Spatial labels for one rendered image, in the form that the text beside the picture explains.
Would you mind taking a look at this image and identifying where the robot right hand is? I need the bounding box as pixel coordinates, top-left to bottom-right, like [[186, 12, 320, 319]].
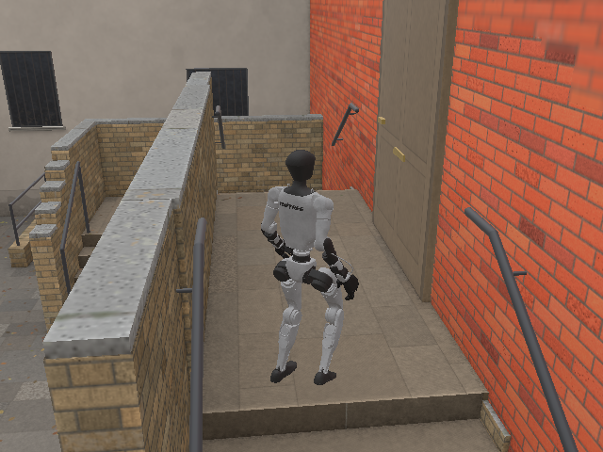
[[336, 274, 359, 300]]

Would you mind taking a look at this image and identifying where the robot left hand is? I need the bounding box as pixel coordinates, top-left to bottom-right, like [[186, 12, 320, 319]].
[[275, 241, 294, 259]]

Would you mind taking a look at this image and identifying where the right robot upper arm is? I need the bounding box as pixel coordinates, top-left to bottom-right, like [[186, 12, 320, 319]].
[[313, 194, 334, 251]]

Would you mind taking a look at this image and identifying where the left robot upper arm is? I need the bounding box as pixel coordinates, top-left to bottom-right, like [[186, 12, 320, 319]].
[[261, 186, 287, 234]]

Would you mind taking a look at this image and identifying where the robot right forearm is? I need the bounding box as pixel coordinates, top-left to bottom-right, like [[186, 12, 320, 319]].
[[322, 238, 350, 283]]

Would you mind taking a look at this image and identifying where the right robot foot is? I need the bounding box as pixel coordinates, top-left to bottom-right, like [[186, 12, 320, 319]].
[[314, 369, 336, 385]]

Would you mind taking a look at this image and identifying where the robot head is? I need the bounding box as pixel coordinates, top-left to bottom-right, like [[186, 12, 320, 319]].
[[284, 150, 316, 197]]

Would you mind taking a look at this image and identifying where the robot left forearm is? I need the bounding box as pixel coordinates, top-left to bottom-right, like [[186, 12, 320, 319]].
[[261, 223, 284, 249]]

